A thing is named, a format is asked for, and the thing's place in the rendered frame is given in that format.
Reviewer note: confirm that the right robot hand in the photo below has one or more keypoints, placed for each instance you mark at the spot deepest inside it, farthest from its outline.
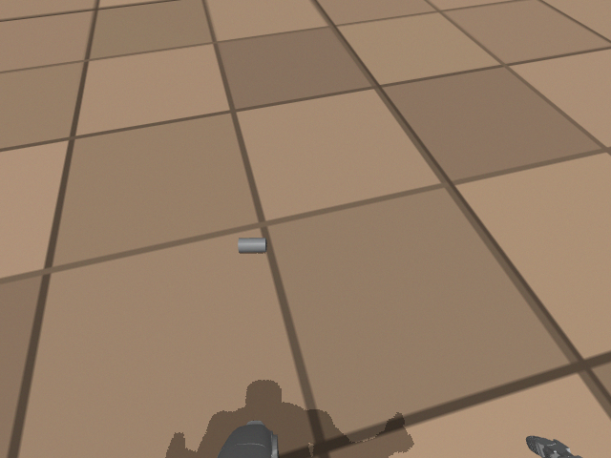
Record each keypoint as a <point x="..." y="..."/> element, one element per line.
<point x="549" y="449"/>

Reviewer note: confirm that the can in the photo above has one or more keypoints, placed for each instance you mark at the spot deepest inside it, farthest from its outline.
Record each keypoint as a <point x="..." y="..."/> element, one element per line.
<point x="250" y="245"/>

